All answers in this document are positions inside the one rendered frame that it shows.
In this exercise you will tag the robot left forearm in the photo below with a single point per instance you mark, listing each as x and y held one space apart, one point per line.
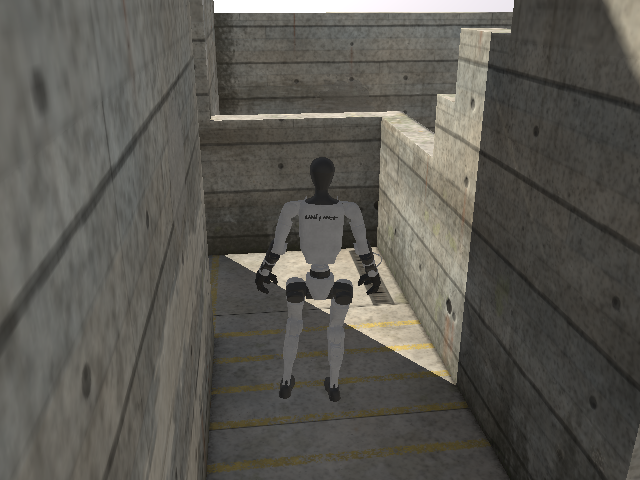
269 261

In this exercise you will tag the robot left foot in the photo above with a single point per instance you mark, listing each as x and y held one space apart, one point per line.
285 390

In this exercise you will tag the robot right hand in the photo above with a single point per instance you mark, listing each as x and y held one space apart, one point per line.
368 280

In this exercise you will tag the robot right forearm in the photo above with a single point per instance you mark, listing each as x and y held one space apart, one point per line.
369 262

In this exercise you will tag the right robot upper arm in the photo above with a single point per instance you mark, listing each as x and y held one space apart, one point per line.
353 212

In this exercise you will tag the robot left hand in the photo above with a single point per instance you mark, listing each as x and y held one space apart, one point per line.
266 279

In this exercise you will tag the left robot upper arm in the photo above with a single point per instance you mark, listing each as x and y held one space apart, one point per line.
289 210

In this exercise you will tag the humanoid robot torso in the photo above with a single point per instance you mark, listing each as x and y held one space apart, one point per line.
320 232

